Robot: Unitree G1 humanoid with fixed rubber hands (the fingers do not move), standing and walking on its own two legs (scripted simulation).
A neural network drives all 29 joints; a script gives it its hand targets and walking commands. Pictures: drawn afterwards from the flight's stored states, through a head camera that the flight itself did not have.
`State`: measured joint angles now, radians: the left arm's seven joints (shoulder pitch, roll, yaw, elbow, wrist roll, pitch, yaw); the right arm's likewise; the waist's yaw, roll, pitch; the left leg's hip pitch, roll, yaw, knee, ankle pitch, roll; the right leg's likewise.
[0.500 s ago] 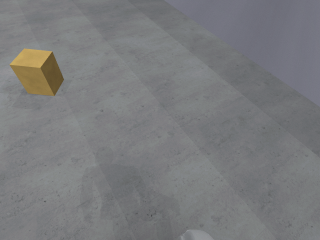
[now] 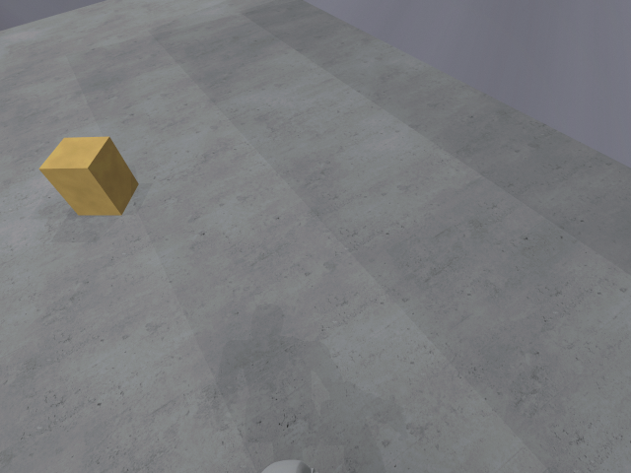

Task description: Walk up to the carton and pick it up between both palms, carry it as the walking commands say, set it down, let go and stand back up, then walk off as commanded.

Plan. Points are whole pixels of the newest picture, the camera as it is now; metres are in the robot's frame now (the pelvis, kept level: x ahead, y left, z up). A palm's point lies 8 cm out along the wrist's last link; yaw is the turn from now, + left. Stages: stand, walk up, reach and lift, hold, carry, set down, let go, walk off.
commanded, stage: walk off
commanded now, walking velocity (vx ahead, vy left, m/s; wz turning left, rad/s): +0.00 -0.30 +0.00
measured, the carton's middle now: (93, 177) +1.36 +1.19 -0.62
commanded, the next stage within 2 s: none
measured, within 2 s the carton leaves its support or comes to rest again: neither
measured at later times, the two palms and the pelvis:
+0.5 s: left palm out of the picture +0.07 +0.11 -0.14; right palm out of the picture -0.02 -0.44 -0.13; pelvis -0.02 -0.16 -0.01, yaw -2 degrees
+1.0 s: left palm out of the picture -0.02 -0.07 -0.16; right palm out of the picture +0.00 -0.56 -0.11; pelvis -0.04 -0.31 +0.00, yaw +0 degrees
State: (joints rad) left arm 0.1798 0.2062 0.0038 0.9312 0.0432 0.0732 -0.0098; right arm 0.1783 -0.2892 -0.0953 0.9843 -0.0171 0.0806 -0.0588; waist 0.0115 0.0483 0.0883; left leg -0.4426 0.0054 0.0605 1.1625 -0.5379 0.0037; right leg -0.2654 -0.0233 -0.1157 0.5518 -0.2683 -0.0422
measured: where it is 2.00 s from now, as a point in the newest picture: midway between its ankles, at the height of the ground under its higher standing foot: outside the picture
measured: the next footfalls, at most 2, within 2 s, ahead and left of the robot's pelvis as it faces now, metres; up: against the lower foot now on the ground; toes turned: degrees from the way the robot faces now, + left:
left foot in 0.12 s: +0.01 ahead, +0.04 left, +0.00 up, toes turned +9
right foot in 0.52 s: +0.04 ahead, -0.33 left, +0.00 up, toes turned -6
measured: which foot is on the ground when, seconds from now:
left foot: up 0.00-0.10, down 0.12-0.52, up 0.54-0.82, down 0.84-1.00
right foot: down 0.00-0.12, up 0.14-0.50, down 0.52-0.84, up 0.86-1.00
